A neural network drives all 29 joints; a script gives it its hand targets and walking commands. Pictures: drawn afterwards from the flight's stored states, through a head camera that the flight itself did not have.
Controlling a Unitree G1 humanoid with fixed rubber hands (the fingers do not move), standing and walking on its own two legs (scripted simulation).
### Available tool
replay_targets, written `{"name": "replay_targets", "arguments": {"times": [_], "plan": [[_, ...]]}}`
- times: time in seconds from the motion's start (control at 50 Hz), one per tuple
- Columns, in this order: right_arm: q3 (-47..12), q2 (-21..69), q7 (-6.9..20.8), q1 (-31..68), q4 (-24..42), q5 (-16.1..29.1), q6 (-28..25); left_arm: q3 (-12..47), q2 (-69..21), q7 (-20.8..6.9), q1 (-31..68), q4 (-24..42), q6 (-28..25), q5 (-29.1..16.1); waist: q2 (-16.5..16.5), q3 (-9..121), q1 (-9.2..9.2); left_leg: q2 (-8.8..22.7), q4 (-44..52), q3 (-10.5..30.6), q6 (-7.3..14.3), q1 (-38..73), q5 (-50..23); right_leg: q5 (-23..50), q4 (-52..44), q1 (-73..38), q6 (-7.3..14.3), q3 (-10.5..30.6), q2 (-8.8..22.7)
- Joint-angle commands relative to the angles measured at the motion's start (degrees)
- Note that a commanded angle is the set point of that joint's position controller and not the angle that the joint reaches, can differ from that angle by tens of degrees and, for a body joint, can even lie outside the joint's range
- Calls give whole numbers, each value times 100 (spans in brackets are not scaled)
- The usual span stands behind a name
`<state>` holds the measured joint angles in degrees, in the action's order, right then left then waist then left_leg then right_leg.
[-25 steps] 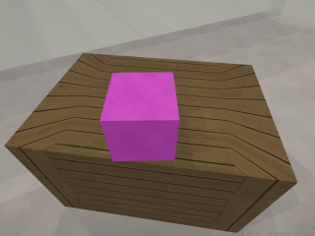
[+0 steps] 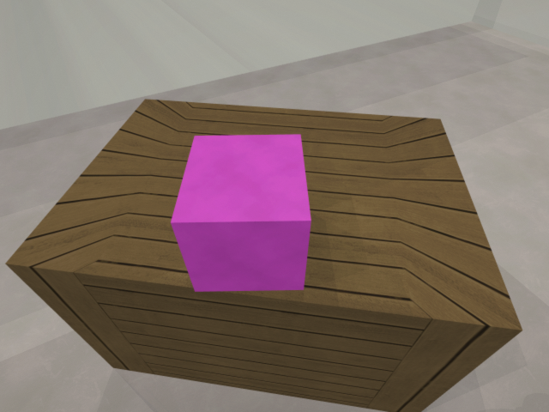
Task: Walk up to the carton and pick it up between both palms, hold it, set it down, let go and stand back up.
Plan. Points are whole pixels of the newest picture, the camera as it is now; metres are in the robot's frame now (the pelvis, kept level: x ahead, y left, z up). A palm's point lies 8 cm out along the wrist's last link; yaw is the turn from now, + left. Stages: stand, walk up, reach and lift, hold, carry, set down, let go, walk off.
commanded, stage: stand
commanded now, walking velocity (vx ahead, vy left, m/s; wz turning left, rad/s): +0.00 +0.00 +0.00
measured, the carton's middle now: (248, 211) +0.49 +0.06 -0.01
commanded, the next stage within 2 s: none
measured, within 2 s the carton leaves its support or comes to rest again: neither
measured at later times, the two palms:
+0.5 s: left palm out of the picture +0.05 +0.24 -0.12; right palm out of the picture +0.03 -0.25 -0.13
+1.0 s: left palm out of the picture +0.04 +0.23 -0.13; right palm out of the picture +0.04 -0.25 -0.13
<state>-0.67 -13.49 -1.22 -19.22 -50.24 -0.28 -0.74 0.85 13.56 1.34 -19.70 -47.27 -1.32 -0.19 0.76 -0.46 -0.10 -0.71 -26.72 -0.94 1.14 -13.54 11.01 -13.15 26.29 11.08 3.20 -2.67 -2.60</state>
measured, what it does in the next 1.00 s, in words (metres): stands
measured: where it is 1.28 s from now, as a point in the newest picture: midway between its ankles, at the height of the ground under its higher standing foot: outside the picture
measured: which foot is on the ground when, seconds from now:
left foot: down 0.00-1.00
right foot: down 0.00-1.00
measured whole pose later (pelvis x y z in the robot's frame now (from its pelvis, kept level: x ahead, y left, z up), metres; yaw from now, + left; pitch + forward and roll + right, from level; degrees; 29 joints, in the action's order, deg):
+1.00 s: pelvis +0.03 -0.01 +0.00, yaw +0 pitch -3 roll +0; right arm -1.5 -11.6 -2.6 -17.7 -58.9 -0.8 -0.2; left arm 0.3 11.5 2.5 -20.3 -55.3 -0.9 0.3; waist 0.1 -1.6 0.1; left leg 0.1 -24.0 0.0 -0.1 -8.6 12.6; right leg -13.9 21.9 5.3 4.2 -2.5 -3.7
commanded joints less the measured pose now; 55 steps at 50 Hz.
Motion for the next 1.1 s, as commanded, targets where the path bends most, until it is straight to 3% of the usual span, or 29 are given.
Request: {"name": "replay_targets", "arguments": {"times": [0.0, 0.76, 0.78, 0.82, 0.84, 0.86, 0.9, 0.92, 0.94, 1.0, 1.02, 1.08], "plan": [[147, -683, -36, -218, 196, 3, -64, -194, 750, 34, -187, 215, -76, -4, -42, -370, 2, 652, 585, 823, 8, 5, 72, -236, -879, 413, -166, 1017, 859], [56, -430, -171, -206, -616, 22, -21, -166, 467, 139, -255, -530, -40, -21, -56, -415, -2, 701, 638, 699, -84, 217, -420, 634, -1087, -7, -300, 953, 893], [75, -510, -154, -165, -598, -38, -7, -193, 457, 124, -321, -563, -33, 35, -219, -399, 6, 651, 666, 668, -7, 273, -328, 260, -1084, -87, -72, 930, 857], [69, -499, -152, -115, -630, -53, -15, -175, 477, 131, -410, -613, -27, 51, -286, -426, 31, 603, 627, 627, 6, 180, -437, 519, -1102, -235, 14, 1003, 937], [58, -513, -144, -61, -630, -41, -15, -181, 411, 115, -464, -619, -17, 41, -1, -358, 91, 651, 656, 634, 40, 288, -433, 385, -1121, -181, 39, 985, 892], [45, -425, -130, -70, -615, -42, -17, -203, 592, 128, -409, -621, -17, 38, -57, -500, 71, 683, 691, 643, 60, 300, -499, 458, -1020, -118, 72, 951, 933], [20, -434, -155, -185, -679, -36, -14, -179, 500, 140, -497, -645, -13, 56, -229, -460, -1, 690, 670, 686, 41, 366, -571, 633, -1014, -212, 32, 892, 902], [15, -424, -157, -175, -747, -26, 15, -220, 524, 143, -513, -653, -4, 51, -163, -584, 100, 622, 549, 654, 49, 160, -416, 589, -1174, -296, -79, 1055, 966], [12, -472, -157, -200, -742, -71, 18, -220, 531, 142, -386, -626, -9, 62, -13, -667, -26, 652, 662, 664, 62, 240, -581, 735, -1031, -287, 30, 1020, 977], [13, -420, -142, -236, -830, -60, 63, -123, 282, 117, -536, -698, 10, 51, 267, -769, 47, 600, 639, 661, 60, 305, -452, 405, -1080, -65, 26, 895, 837], [-21, -298, -128, -238, -850, -78, 83, -155, 436, 114, -458, -715, 16, 42, -76, -966, 57, 591, 709, 656, 64, 180, -310, 67, -1131, 101, 17, 891, 853], [28, -429, -137, -119, -744, -30, 74, -143, 318, 140, -545, -733, 19, 72, 9, -758, 71, 626, 683, 650, 48, 422, -476, 297, -1083, -1, 19, 898, 863]]}}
